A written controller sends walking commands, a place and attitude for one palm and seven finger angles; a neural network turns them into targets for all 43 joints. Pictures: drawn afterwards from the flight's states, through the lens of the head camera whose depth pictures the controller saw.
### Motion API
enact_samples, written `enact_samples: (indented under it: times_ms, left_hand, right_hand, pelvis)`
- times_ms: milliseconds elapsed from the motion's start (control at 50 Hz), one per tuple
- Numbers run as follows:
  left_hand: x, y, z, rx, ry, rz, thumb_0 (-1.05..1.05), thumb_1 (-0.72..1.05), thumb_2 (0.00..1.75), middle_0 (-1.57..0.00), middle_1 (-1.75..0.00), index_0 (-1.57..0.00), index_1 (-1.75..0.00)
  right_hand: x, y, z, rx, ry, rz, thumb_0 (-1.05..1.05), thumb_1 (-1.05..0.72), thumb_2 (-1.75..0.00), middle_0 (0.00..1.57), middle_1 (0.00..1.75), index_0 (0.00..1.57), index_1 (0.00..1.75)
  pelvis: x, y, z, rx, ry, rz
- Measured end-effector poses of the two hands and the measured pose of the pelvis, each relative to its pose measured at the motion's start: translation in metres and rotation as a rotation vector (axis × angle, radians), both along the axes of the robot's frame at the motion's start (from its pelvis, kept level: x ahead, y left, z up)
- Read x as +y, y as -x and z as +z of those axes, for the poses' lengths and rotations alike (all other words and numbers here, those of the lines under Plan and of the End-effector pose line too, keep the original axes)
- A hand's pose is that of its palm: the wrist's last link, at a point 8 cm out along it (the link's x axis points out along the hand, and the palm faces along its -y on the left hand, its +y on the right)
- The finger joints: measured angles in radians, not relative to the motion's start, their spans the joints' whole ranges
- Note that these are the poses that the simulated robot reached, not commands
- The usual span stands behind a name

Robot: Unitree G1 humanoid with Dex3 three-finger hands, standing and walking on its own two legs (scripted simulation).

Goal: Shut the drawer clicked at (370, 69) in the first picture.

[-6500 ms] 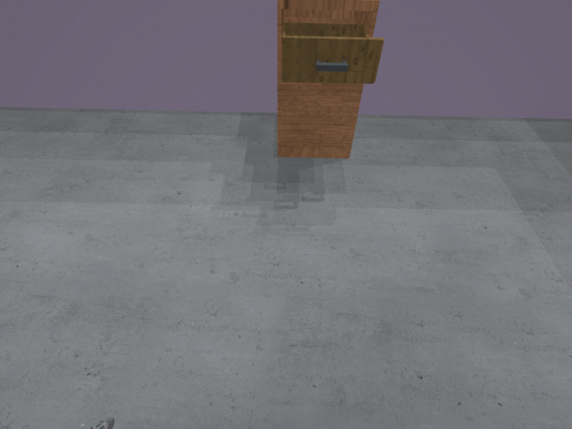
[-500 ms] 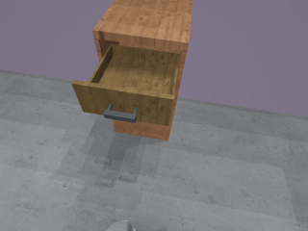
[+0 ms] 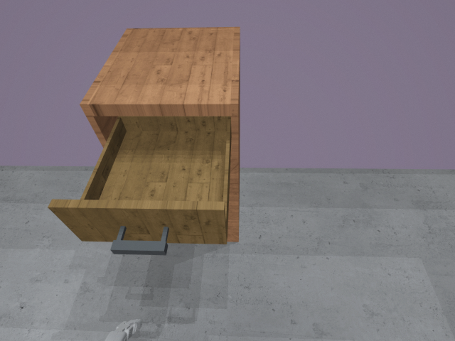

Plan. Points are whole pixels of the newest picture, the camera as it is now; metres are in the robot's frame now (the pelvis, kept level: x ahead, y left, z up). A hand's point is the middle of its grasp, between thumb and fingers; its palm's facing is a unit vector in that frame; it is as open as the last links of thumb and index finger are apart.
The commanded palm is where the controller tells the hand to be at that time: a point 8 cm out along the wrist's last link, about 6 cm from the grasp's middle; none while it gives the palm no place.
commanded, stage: come to a stop and stand still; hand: left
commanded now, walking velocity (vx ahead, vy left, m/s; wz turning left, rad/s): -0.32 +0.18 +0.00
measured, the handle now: (141, 239) +0.34 +0.20 -0.08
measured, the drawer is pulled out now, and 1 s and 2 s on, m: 0.29 0.29 0.29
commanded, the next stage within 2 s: look again from close up in 0.94 s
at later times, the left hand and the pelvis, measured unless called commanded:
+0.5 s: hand out of the picture +0.02 +0.28 -0.16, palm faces +0.07 -0.96 -0.28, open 7.4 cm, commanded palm none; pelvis -0.02 +0.07 +0.00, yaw +1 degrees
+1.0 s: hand out of the picture -0.03 +0.27 -0.16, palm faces +0.02 -0.98 -0.20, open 7.4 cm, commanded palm none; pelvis -0.03 +0.10 +0.01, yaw +0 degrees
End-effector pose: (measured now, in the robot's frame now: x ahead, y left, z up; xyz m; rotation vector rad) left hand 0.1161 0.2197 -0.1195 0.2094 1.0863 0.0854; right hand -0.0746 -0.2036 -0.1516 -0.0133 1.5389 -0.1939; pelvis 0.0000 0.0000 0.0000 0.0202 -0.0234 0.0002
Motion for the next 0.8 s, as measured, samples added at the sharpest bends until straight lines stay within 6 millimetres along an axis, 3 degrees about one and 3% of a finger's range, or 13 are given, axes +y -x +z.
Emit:
enact_samples:
  times_ms: [80,120,280,420,540,660,800]
  left_hand:
    - [-0.015,0.01,-0.001,0.058,0.012,0.026,0.0,0.91,0.9,-0.2,-0.3,-0.19,-0.3]
    - [-0.01,0.014,0.003,0.062,-0.004,0.078,-0.02,0.93,0.9,-0.2,-0.3,-0.2,-0.3]
    - [0.033,0.049,0.006,0.141,-0.06,0.124,-0.01,0.93,0.9,-0.2,-0.3,-0.2,-0.3]
    - [0.082,0.086,-0.012,0.153,-0.073,0.14,0.0,0.91,0.9,-0.2,-0.3,-0.2,-0.3]
    - [0.107,0.113,-0.007,0.167,-0.068,0.151,0.01,0.91,0.9,-0.2,-0.3,-0.19,-0.3]
    - [0.11,0.143,-0.003,0.185,-0.074,0.164,0.01,0.91,0.9,-0.2,-0.3,-0.19,-0.3]
    - [0.097,0.165,-0.002,0.256,-0.016,0.133,0.01,0.91,0.9,-0.2,-0.3,-0.19,-0.3]
  right_hand:
    - [-0.01,-0.023,0.004,0.016,0.009,0.005,0.01,-0.91,-0.9,0.2,0.3,0.2,0.3]
    - [-0.015,-0.04,0.005,-0.001,0.017,0.02,0.01,-0.91,-0.9,0.2,0.3,0.2,0.3]
    - [-0.024,-0.114,0.013,-0.167,0.069,0.103,0.01,-0.91,-0.9,0.2,0.3,0.2,0.3]
    - [-0.003,-0.153,0.026,-0.402,0.147,0.148,0.01,-0.91,-0.9,0.2,0.3,0.2,0.3]
    - [0.037,-0.153,0.031,-0.466,0.109,0.189,0.01,-0.91,-0.9,0.2,0.3,0.2,0.3]
    - [0.07,-0.133,0.013,-0.432,0.024,0.193,0.01,-0.91,-0.9,0.2,0.3,0.2,0.3]
    - [0.07,-0.088,0.015,-0.329,0.05,0.142,0.0,-0.94,-0.9,0.21,0.3,0.21,0.3]
  pelvis:
    - [-0.006,-0.011,0.006,-0.002,-0.003,0.009]
    - [-0.007,-0.012,0.009,0.002,-0.006,0.016]
    - [0.01,-0.002,0.012,0.013,-0.008,0.016]
    - [0.048,0.009,-0.002,-0.001,0.02,0.024]
    - [0.071,0.019,0.001,-0.033,0.01,0.009]
    - [0.083,0.03,-0.001,-0.017,-0.01,0.007]
    - [0.095,0.035,0.008,0.0,0.013,0.007]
